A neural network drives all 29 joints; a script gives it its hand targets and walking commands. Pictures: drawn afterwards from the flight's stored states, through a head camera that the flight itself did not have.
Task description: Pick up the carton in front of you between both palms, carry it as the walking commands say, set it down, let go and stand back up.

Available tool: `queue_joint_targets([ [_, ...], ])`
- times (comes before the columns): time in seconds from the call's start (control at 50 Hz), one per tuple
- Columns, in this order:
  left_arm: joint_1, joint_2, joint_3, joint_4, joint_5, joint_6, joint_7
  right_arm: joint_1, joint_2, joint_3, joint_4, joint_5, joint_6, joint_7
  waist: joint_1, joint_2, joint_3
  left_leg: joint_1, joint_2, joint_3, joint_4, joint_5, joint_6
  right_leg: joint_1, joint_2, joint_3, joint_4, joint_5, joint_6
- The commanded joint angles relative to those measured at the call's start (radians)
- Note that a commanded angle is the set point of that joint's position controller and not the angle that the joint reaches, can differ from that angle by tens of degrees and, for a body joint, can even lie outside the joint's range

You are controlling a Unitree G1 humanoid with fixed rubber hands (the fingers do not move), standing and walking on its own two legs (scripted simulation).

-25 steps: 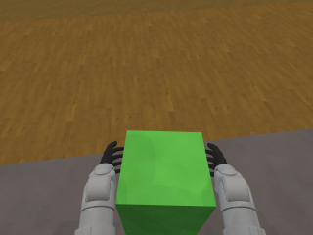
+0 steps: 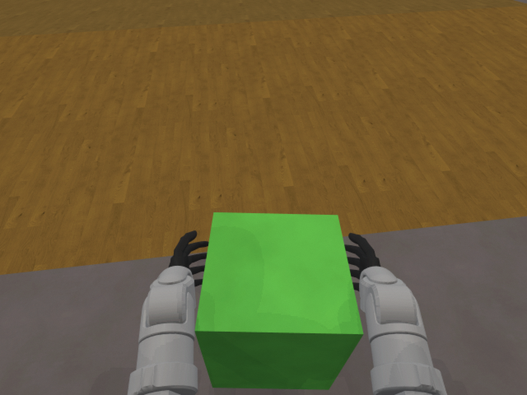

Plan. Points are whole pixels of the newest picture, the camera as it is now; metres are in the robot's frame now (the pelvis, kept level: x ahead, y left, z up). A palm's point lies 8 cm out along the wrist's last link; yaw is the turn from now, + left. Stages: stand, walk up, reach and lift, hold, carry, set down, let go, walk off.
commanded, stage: hold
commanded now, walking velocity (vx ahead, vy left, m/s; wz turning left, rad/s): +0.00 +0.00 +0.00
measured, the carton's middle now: (273, 304) +0.29 +0.00 -0.03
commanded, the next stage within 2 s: carry in 0.16 s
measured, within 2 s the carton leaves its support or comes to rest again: neither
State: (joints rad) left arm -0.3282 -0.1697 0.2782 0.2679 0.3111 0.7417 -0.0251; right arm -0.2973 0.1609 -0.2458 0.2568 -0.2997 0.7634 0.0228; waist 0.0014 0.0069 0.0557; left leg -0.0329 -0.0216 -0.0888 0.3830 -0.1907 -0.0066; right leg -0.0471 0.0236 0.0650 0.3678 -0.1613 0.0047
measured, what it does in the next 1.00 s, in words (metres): walks ahead: right foot, then left foot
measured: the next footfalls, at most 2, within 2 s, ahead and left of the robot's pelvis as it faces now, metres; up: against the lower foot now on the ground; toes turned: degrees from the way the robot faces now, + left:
right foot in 0.60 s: +0.20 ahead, -0.10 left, +0.00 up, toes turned -8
left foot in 0.90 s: +0.42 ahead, +0.16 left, +0.00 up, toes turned +17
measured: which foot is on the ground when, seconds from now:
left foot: down 0.00-0.60, up 0.62-0.88, down 0.90-1.00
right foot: down 0.00-0.34, up 0.36-0.58, down 0.60-0.92, up 0.94-1.00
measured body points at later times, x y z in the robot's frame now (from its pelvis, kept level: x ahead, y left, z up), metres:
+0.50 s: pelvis +0.08 +0.03 +0.00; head +0.05 +0.03 +0.45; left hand +0.37 +0.19 +0.08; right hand +0.37 -0.11 +0.07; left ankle +0.03 +0.12 -0.74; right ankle +0.09 -0.10 -0.71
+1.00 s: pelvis +0.34 +0.07 -0.01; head +0.35 +0.08 +0.44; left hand +0.63 +0.24 +0.06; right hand +0.63 -0.06 +0.06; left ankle +0.39 +0.15 -0.74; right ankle +0.21 -0.06 -0.68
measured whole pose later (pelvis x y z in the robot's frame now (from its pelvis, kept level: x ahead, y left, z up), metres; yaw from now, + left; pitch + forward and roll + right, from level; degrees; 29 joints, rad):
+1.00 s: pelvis +0.34 +0.07 -0.01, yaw +1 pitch +5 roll +0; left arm -0.22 -0.13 0.15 -0.31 0.09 1.24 0.11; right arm -0.19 0.14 -0.11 -0.28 -0.11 1.23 -0.08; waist 0.00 -0.03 -0.10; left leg -0.42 0.06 0.27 0.55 -0.22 0.08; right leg -0.34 -0.11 -0.09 1.02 -0.46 0.03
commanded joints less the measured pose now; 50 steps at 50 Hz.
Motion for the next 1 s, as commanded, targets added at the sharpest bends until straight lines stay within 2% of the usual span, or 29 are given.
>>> queue_joint_targets([
  [0.0,-0.481,-0.882,-0.534,-0.049,-0.261,-0.032,-0.243,-0.46,0.931,0.525,-0.047,0.246,-0.03,0.212,-0.01,0.0,-0.26,-0.004,-0.071,0.032,-0.091,0.065,0.012,0.085,0.057,0.001,-0.069,0.098,0.015],
  [0.02,-0.457,-0.867,-0.542,0.008,-0.264,-0.023,-0.243,-0.436,0.922,0.498,0.015,0.244,-0.025,0.202,-0.034,-0.008,-0.232,-0.026,-0.068,0.023,-0.077,0.059,0.008,0.125,0.055,-0.004,-0.069,0.079,0.01],
  [0.04,-0.441,-0.898,-0.546,0.006,-0.27,-0.029,-0.235,-0.483,0.899,0.529,-0.034,0.268,-0.038,0.211,0.01,0.005,-0.231,-0.013,-0.057,0.013,-0.081,0.063,0.016,0.118,0.06,-0.003,-0.048,0.072,0.007],
  [0.06,-0.472,-0.901,-0.555,-0.077,-0.278,-0.035,-0.234,-0.483,0.923,0.552,-0.092,0.261,-0.041,0.214,-0.012,0.024,-0.21,-0.081,-0.07,0.021,-0.091,0.057,0.007,0.112,0.061,-0.005,-0.06,0.085,0.003],
  [0.1,-0.456,-0.896,-0.561,-0.077,-0.272,-0.022,-0.226,-0.471,0.936,0.571,-0.09,0.278,-0.028,0.217,0.022,-0.008,-0.23,-0.039,-0.067,0.021,-0.088,0.084,0.013,0.103,0.062,-0.003,-0.046,0.116,0.008],
  [0.12,-0.442,-0.871,-0.553,-0.037,-0.284,-0.015,-0.226,-0.455,0.909,0.544,-0.076,0.275,-0.026,0.219,-0.014,-0.028,-0.22,-0.025,-0.071,0.028,-0.099,0.077,0.011,0.091,0.07,-0.003,-0.058,0.109,0.014],
  [0.14,-0.481,-0.907,-0.599,-0.105,-0.309,-0.012,-0.221,-0.491,0.893,0.572,-0.095,0.278,-0.021,0.206,0.005,0.018,-0.278,-0.12,0.109,0.021,-0.008,-0.029,0.03,-0.011,-0.138,0.006,0.006,-0.053,-0.007],
  [0.18,-0.498,-0.89,-0.628,-0.17,-0.335,0.006,-0.21,-0.486,0.913,0.603,-0.108,0.309,0.007,0.195,0.001,-0.044,-0.25,-0.247,0.074,-0.005,-0.011,-0.469,0.028,-0.092,-0.116,0.048,-0.061,-0.535,-0.02],
  [0.24,-0.423,-0.884,-0.704,-0.213,-0.37,0.055,-0.177,-0.532,0.92,0.714,-0.242,0.382,0.041,0.183,0.004,-0.208,-0.258,-0.387,0.008,0.133,0.178,-0.241,-0.016,-0.057,-0.268,0.228,-0.151,-0.558,-0.101],
  [0.3,-0.375,-0.839,-0.736,-0.274,-0.385,0.135,-0.142,-0.492,0.862,0.735,-0.291,0.428,0.104,0.172,0.006,-0.02,-0.358,-0.12,0.033,0.145,0.014,-0.212,0.019,-0.219,-0.202,0.093,0.007,-0.473,-0.084],
  [0.34,-0.463,-0.832,-0.818,-0.45,-0.445,0.185,-0.138,-0.44,0.857,0.761,-0.341,0.469,0.151,0.162,-0.026,0.286,-0.362,0.045,0.274,-0.259,-0.177,-0.451,0.126,-0.466,-0.027,-0.162,0.327,-0.345,0.003],
  [0.36,-0.495,-0.832,-0.846,-0.463,-0.481,0.213,-0.136,-0.48,0.847,0.777,-0.406,0.481,0.176,0.156,-0.029,0.276,-0.276,0.102,0.37,-0.358,-0.203,-0.454,0.183,-0.649,-0.048,-0.159,0.376,-0.34,-0.002],
  [0.4,-0.473,-0.838,-0.857,-0.422,-0.534,0.28,-0.145,-0.462,0.775,0.765,-0.443,0.468,0.241,0.123,-0.032,0.084,-0.211,0.008,0.397,-0.401,-0.25,-0.346,0.235,-0.663,-0.099,-0.117,0.427,-0.319,-0.005],
  [0.42,-0.415,-0.803,-0.862,-0.452,-0.553,0.302,-0.146,-0.426,0.778,0.786,-0.458,0.485,0.276,0.109,-0.031,0.033,-0.24,-0.011,0.372,-0.335,-0.25,-0.32,0.215,-0.598,-0.1,-0.129,0.367,-0.313,0.006],
  [0.5,-0.357,-0.857,-0.908,-0.524,-0.6,0.375,-0.139,-0.37,0.791,0.824,-0.614,0.532,0.346,0.113,-0.029,0.202,-0.352,0.0,0.248,-0.04,-0.167,-0.153,0.138,-0.391,-0.024,-0.243,0.126,-0.166,0.012],
  [0.54,-0.319,-0.85,-0.855,-0.56,-0.605,0.4,-0.129,-0.364,0.823,0.851,-0.627,0.565,0.383,0.114,-0.019,0.082,-0.343,-0.13,0.197,0.047,-0.065,-0.136,0.115,-0.175,-0.011,-0.308,0.006,-0.053,0.013],
  [0.58,-0.229,-0.867,-0.864,-0.538,-0.592,0.434,-0.134,-0.319,0.819,0.844,-0.637,0.558,0.411,0.116,0.015,-0.021,-0.405,-0.448,0.128,0.177,0.219,-0.07,0.05,0.211,-0.155,-0.106,-0.019,-0.166,-0.05],
  [0.6,-0.234,-0.817,-0.856,-0.577,-0.572,0.435,-0.129,-0.34,0.835,0.842,-0.644,0.572,0.428,0.128,0.037,-0.274,-0.428,-0.718,0.041,0.267,0.5,-0.229,-0.001,0.388,-0.406,0.256,-0.089,-0.18,-0.15],
  [0.62,-0.202,-0.813,-0.861,-0.579,-0.554,0.446,-0.128,-0.296,0.816,0.834,-0.621,0.563,0.443,0.139,0.05,-0.247,-0.402,-0.842,0.077,0.168,0.589,-0.338,0.012,0.39,-0.516,0.376,-0.107,-0.138,-0.259],
  [0.64,-0.237,-0.815,-0.859,-0.648,-0.549,0.453,-0.117,-0.332,0.856,0.85,-0.638,0.591,0.447,0.147,0.038,-0.173,-0.365,-0.845,0.117,0.126,0.641,-0.335,0.019,0.314,-0.497,0.372,-0.12,-0.023,-0.264],
  [0.68,-0.325,-0.846,-0.867,-0.69,-0.594,0.474,-0.109,-0.376,0.834,0.841,-0.672,0.615,0.465,0.152,0.027,-0.043,-0.3,-0.815,0.173,0.113,0.616,-0.293,0.017,0.147,-0.462,0.255,-0.196,-0.119,-0.225],
  [0.76,-0.343,-0.844,-0.88,-0.698,-0.636,0.497,-0.106,-0.351,0.818,0.813,-0.678,0.6,0.469,0.121,0.014,-0.113,-0.343,-0.531,0.121,0.22,0.318,-0.1,0.001,-0.011,-0.305,-0.073,-0.212,-0.134,-0.114],
  [0.82,-0.35,-0.818,-0.864,-0.685,-0.654,0.506,-0.125,-0.318,0.847,0.807,-0.647,0.581,0.478,0.11,0.015,-0.175,-0.308,-0.418,0.061,0.331,0.139,0.024,0.004,-0.018,-0.277,-0.183,-0.132,-0.032,-0.091],
  [0.86,-0.309,-0.827,-0.879,-0.625,-0.643,0.517,-0.137,-0.315,0.827,0.8,-0.633,0.567,0.482,0.111,0.004,-0.132,-0.336,-0.164,0.04,0.378,0.057,0.019,0.009,-0.143,-0.235,-0.251,0.021,-0.025,-0.054],
  [0.88,-0.283,-0.802,-0.871,-0.63,-0.622,0.523,-0.138,-0.296,0.832,0.786,-0.603,0.571,0.49,0.114,-0.01,-0.063,-0.389,0.043,0.054,0.358,0.093,0.001,0.024,-0.261,-0.213,-0.284,0.184,0.022,-0.03],
  [0.9,-0.318,-0.808,-0.871,-0.645,-0.627,0.53,-0.136,-0.253,0.81,0.762,-0.579,0.542,0.489,0.116,-0.038,0.182,-0.441,0.195,0.236,0.066,-0.006,-0.195,0.088,-0.443,-0.138,-0.324,0.435,-0.036,0.024],
  [0.92,-0.361,-0.822,-0.87,-0.637,-0.639,0.531,-0.14,-0.311,0.81,0.754,-0.583,0.553,0.484,0.117,-0.037,0.355,-0.42,0.275,0.442,-0.335,-0.174,-0.198,0.179,-0.638,-0.041,-0.282,0.667,-0.322,0.055],
  [0.94,-0.41,-0.825,-0.902,-0.665,-0.665,0.529,-0.144,-0.299,0.834,0.758,-0.567,0.553,0.478,0.115,-0.043,0.265,-0.419,0.27,0.481,-0.384,-0.178,-0.105,0.236,-0.704,-0.076,-0.17,0.801,-0.353,0.028],
  [0.98,-0.326,-0.88,-0.881,-0.602,-0.637,0.515,-0.156,-0.34,0.879,0.812,-0.64,0.56,0.465,0.119,-0.032,0.051,-0.403,0.171,0.451,-0.226,-0.171,-0.018,0.222,-0.717,-0.176,-0.094,0.871,-0.261,-0.009],
])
